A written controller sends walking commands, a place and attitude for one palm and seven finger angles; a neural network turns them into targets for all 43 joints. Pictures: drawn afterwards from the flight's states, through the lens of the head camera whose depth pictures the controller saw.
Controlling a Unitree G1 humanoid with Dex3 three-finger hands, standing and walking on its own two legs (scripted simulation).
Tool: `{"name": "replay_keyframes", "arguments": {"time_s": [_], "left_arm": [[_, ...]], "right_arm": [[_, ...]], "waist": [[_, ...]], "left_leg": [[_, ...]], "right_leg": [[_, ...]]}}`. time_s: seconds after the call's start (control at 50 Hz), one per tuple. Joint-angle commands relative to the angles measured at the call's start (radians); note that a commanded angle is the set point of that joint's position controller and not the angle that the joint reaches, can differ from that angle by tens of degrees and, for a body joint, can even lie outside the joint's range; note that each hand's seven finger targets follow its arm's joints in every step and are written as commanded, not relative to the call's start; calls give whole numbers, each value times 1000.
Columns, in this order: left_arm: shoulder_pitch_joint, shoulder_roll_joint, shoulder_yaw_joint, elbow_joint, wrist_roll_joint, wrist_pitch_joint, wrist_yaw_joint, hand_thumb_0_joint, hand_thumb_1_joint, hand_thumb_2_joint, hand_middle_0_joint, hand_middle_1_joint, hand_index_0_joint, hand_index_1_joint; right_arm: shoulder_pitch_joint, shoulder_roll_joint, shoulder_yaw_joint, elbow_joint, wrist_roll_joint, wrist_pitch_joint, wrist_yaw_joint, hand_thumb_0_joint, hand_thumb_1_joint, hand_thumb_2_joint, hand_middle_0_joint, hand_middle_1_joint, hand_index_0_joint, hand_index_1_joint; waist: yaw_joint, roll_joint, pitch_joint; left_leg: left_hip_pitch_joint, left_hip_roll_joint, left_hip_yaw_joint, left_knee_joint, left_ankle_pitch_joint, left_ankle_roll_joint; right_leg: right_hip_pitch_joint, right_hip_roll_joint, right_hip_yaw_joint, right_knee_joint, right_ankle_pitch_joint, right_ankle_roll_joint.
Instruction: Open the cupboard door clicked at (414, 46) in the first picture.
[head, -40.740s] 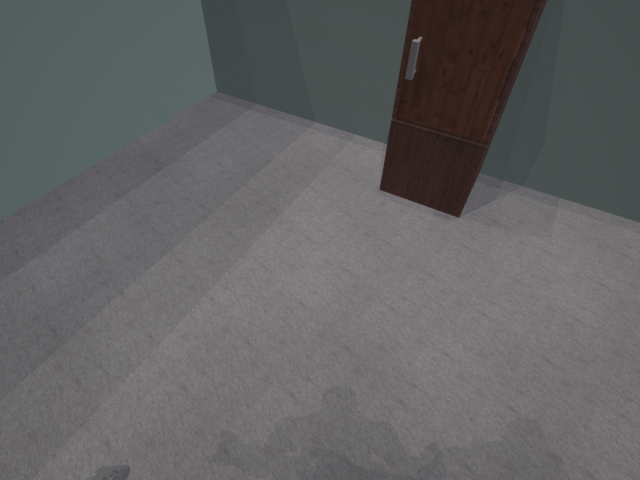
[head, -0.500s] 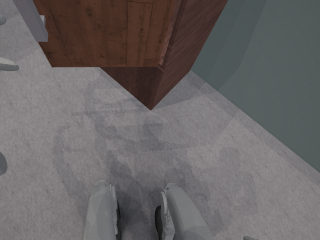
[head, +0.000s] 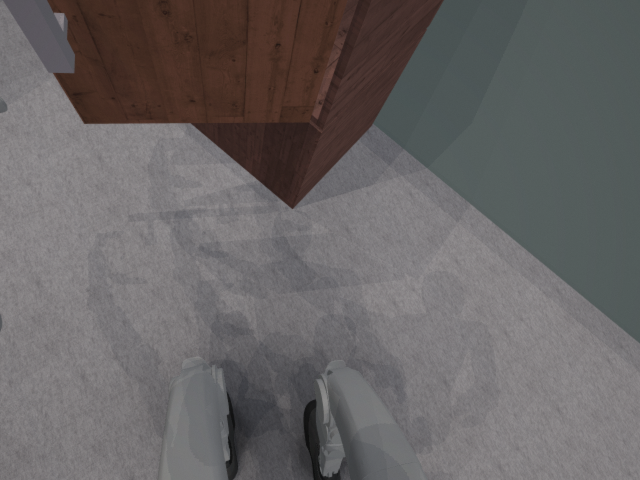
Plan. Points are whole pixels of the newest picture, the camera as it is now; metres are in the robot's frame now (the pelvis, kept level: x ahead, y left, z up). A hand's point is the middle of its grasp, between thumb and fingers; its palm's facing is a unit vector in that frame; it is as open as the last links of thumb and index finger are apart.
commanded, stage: move the hooked fingers beside the handle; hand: left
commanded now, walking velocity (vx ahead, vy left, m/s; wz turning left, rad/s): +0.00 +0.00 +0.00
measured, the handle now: out of the picture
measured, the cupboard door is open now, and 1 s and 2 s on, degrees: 47 47 47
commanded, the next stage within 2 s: slide the fingers in behind the handle in 0.84 s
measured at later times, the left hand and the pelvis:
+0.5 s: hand out of the picture +0.53 +0.33 +0.07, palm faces +0.12 -0.99 -0.04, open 14.0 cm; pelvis +0.00 +0.00 -0.01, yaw +0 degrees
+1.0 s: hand out of the picture +0.54 +0.33 +0.07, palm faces +0.12 -0.99 -0.03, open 14.0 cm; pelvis -0.01 +0.00 -0.01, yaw -1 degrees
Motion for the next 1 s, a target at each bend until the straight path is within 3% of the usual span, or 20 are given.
{"name": "replay_keyframes", "arguments": {"time_s": [0.0,0.02,0.06,0.1,0.16,0.24,0.32,0.38,0.46,0.48,0.54,0.58,0.64,0.68,0.7,0.76,0.82,0.86,0.9,0.98], "left_arm": [[-385,236,-61,-129,-19,-33,-6,0,-500,300,-300,-1200,-300,-1200],[-357,235,-66,-84,-16,-19,-7,0,-500,300,-300,-1200,-300,-1200],[-349,225,-80,-58,-17,-20,-9,0,-500,300,-300,-1200,-300,-1200],[-357,231,-76,-74,-24,-34,-7,0,-500,300,-300,-1200,-300,-1200],[-410,281,-37,-127,-39,-86,0,0,-500,300,-300,-1200,-300,-1200],[-409,382,46,-181,-38,-135,3,0,-500,300,-300,-1200,-300,-1200],[-375,382,28,-124,-23,-98,-9,0,-500,300,-300,-1200,-300,-1200],[-409,360,-1,-157,-19,-85,-22,0,-500,300,-300,-1200,-300,-1200],[-434,338,-8,-181,-39,-88,-40,0,-500,300,-300,-1200,-300,-1200],[-448,301,-33,-176,-46,-84,-43,0,-500,300,-300,-1200,-300,-1200],[-479,279,-53,-148,-50,-74,-44,0,-500,300,-300,-1200,-300,-1200],[-457,283,-62,-93,-34,-53,-37,0,-500,300,-300,-1200,-300,-1200],[-434,329,-37,-88,-17,-48,-20,0,-500,300,-300,-1200,-300,-1200],[-421,335,-35,-85,-8,-48,-8,0,-500,300,-300,-1200,-300,-1200],[-427,355,-19,-95,-8,-51,-2,0,-500,300,-300,-1200,-300,-1200],[-435,411,26,-153,-9,-78,1,0,-500,300,-300,-1200,-300,-1200],[-464,414,29,-167,-10,-86,2,0,-500,300,-300,-1200,-300,-1200],[-452,418,36,-178,-12,-87,-4,0,-500,300,-300,-1200,-300,-1200],[-441,373,6,-181,-13,-73,-13,0,-500,300,-300,-1200,-300,-1200],[-431,271,-63,-142,-24,-37,-31,0,-500,300,-300,-1200,-300,-1200]], "right_arm": [[212,-243,-88,-19,1,-2,-25,0,-900,-900,200,300,200,300],[213,-243,-84,-25,4,0,-28,0,-900,-900,200,300,200,300],[207,-245,-80,-37,3,-2,-32,0,-900,-900,200,300,200,300],[200,-246,-80,-44,1,-4,-36,0,-900,-900,200,300,200,300],[189,-248,-79,-44,-3,-11,-38,0,-900,-900,200,300,200,300],[183,-246,-78,-46,-4,-13,-30,0,-900,-900,200,300,200,300],[173,-248,-73,-53,5,1,-31,0,-900,-900,200,300,200,300],[174,-250,-75,-49,5,4,-34,0,-900,-900,200,300,200,300],[179,-254,-81,-36,4,-2,-37,0,-900,-900,200,300,200,300],[180,-252,-82,-28,4,-4,-37,0,-900,-900,200,300,200,300],[186,-250,-76,-18,3,-12,-40,0,-900,-900,200,300,200,300],[184,-252,-71,-24,6,-11,-43,0,-900,-900,200,300,200,300],[190,-249,-62,-37,1,-11,-43,0,-900,-900,200,300,200,300],[182,-249,-59,-49,-1,-8,-43,0,-900,-900,200,300,200,300],[183,-249,-58,-52,-3,-8,-44,0,-900,-900,200,300,200,300],[182,-256,-61,-56,-4,-7,-41,0,-900,-900,200,300,200,300],[180,-256,-64,-48,-3,-7,-38,0,-900,-900,200,300,200,300],[184,-258,-67,-46,-2,-6,-37,0,-900,-900,200,300,200,300],[188,-255,-72,-41,-1,-4,-35,0,-900,-900,200,300,200,300],[194,-252,-77,-33,1,-5,-34,0,-900,-900,200,300,200,300]], "waist": [[-14,304,-541],[-16,275,-502],[-14,276,-474],[-18,262,-484],[-19,276,-528],[20,337,-618],[10,286,-580],[5,330,-610],[-2,336,-635],[-18,325,-624],[-27,324,-588],[-31,292,-551],[-7,326,-550],[-7,313,-545],[-11,299,-555],[8,340,-605],[-5,328,-604],[3,359,-628],[3,366,-642],[-17,344,-584]], "left_leg": [[830,-5,-133,-160,340,-9],[783,-8,-122,-159,307,-3],[766,-12,-120,-165,297,-3],[745,-13,-111,-153,293,0],[739,-14,-97,-125,340,4],[765,-17,-90,-106,412,0],[709,-17,-80,-106,353,6],[752,-14,-94,-105,365,2],[795,-10,-114,-105,352,-1],[797,-9,-116,-106,346,0],[775,-10,-125,-110,300,2],[731,-11,-120,-110,263,4],[721,-13,-118,-112,276,3],[705,-12,-117,-111,269,1],[690,-11,-112,-101,279,6],[734,-8,-119,-106,311,-3],[739,-5,-127,-112,279,-4],[777,-4,-133,-118,306,-7],[806,-4,-137,-119,327,-10],[812,-1,-152,-140,287,-11]], "right_leg": [[-54,13,-3,-187,244,-38],[-45,14,-2,-192,234,-37],[-51,12,-4,-190,227,-40],[-41,14,1,-188,231,-40],[-17,15,13,-175,258,-41],[34,17,21,-151,294,-46],[53,19,22,-162,270,-34],[13,15,16,-153,269,-37],[-30,17,11,-149,252,-40],[-42,18,9,-154,252,-39],[-69,15,7,-151,227,-41],[-74,14,6,-153,209,-38],[-61,13,5,-141,214,-44],[-60,13,2,-138,211,-42],[-46,15,5,-136,219,-39],[-42,15,4,-125,228,-43],[-47,17,3,-129,215,-40],[-53,15,2,-128,227,-41],[-62,16,-1,-131,237,-42],[-98,14,-10,-146,224,-40]]}}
